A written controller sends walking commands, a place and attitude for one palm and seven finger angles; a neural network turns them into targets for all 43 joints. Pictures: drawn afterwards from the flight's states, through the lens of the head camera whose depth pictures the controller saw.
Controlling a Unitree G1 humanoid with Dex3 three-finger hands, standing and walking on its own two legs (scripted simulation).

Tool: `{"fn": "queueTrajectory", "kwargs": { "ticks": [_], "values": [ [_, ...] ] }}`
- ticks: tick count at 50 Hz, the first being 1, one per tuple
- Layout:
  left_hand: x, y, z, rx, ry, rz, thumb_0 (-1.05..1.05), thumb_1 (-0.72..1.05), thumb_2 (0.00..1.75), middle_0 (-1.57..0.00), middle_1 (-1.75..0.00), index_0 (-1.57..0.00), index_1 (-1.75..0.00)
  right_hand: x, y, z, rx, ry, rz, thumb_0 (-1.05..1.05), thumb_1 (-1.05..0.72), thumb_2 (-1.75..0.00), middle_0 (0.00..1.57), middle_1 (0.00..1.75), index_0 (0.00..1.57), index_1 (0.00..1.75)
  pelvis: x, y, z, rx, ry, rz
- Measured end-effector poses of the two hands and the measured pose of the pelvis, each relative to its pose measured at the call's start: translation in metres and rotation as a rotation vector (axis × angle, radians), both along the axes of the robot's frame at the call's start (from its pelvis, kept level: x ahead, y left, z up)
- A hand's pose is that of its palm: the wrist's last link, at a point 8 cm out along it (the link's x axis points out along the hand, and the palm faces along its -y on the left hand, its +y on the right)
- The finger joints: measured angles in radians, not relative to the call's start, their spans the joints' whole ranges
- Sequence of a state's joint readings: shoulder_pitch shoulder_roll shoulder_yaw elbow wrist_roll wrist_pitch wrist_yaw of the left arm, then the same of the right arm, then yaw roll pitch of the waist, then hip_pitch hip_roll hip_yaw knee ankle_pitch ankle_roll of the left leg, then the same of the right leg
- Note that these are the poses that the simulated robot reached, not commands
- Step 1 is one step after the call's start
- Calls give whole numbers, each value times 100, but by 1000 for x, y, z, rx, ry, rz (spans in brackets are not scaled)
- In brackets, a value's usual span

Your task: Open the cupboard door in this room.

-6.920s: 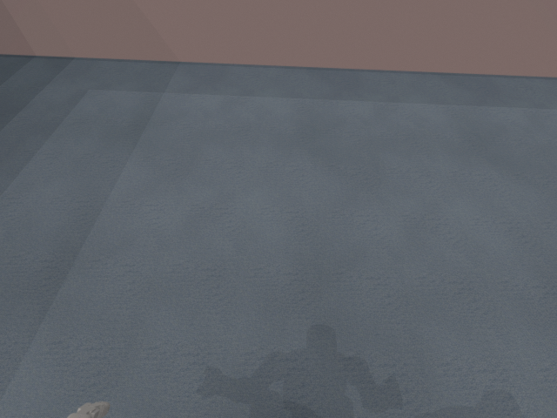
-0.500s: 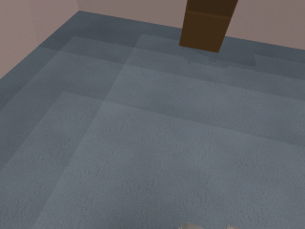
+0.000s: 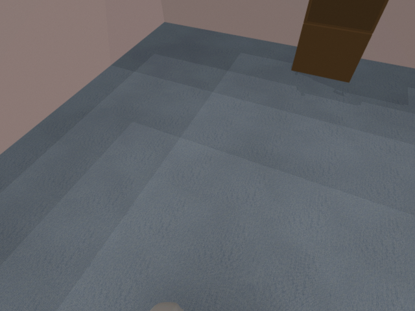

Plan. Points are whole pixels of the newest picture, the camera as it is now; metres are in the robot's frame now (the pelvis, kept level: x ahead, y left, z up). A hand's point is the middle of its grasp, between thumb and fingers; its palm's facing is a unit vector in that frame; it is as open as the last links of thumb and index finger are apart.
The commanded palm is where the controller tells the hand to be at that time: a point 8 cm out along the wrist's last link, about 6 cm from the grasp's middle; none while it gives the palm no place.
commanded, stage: stand and wait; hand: left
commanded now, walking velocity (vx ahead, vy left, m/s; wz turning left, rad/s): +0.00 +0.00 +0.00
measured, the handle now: out of the picture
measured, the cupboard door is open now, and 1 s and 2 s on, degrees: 0 0 0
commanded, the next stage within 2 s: turn or walk to find it in 0.20 s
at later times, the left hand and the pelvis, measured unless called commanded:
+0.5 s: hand out of the picture +0.00 +0.22 -0.18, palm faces -0.01 -0.98 -0.22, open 7.4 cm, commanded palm none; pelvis -0.01 +0.03 -0.01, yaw -5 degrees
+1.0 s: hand out of the picture +0.03 +0.22 -0.17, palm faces -0.08 -0.98 -0.20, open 7.3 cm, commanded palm none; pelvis -0.01 +0.05 +0.00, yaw -6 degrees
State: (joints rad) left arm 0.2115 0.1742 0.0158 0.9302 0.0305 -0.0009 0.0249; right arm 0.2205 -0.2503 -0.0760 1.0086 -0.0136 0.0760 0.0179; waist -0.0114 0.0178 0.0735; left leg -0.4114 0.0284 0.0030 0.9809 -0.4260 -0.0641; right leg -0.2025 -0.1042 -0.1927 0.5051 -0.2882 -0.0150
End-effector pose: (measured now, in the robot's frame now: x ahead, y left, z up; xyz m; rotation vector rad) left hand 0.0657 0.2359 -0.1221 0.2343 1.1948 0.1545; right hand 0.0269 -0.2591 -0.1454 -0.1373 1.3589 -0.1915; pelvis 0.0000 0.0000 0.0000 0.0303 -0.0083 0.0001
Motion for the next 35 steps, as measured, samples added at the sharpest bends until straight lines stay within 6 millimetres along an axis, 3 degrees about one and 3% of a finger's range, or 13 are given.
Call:
{"fn": "queueTrajectory", "kwargs": {
  "ticks": [10, 15, 18, 22, 27, 35],
  "values": [
    [-79, 50, -37, -35, 205, 133, 0, 90, 90, -21, -30, -20, -30, 57, 56, 12, -41, -137, 120, 0, -91, -90, 20, 30, 19, 30, 0, 35, -10, -31, -7, 14],
    [-90, 53, -30, -50, 240, 139, 1, 91, 90, -20, -30, -20, -30, 62, 81, 17, -16, -158, 129, 0, -91, -90, 20, 30, 20, 30, 1, 43, -1, -32, -11, 10],
    [-89, 48, -26, -60, 246, 123, 1, 91, 90, -20, -30, -20, -30, 61, 85, 15, -4, -173, 98, -1, -92, -90, 20, 30, 20, 30, 0, 46, 0, -31, -15, -12],
    [-78, 39, -25, -58, 235, 79, 1, 91, 90, -20, -30, -20, -30, 49, 78, 6, 14, -174, 41, -1, -91, -90, 20, 30, 20, 30, -3, 42, -3, -25, -23, -54],
    [-57, 26, -26, -36, 175, 25, 0, 91, 90, -20, -30, -20, -30, 15, 59, -11, 22, -124, -37, 0, -91, -90, 20, 30, 20, 30, -7, 32, -11, -28, -29, -73],
    [-33, 22, -29, -62, 127, -20, 1, 92, 90, -21, -30, -20, -30, -43, 52, -4, -22, 6, -86, 0, -91, -90, 20, 30, 19, 30, -10, 35, -8, -53, -4, -86]
  ]
}}
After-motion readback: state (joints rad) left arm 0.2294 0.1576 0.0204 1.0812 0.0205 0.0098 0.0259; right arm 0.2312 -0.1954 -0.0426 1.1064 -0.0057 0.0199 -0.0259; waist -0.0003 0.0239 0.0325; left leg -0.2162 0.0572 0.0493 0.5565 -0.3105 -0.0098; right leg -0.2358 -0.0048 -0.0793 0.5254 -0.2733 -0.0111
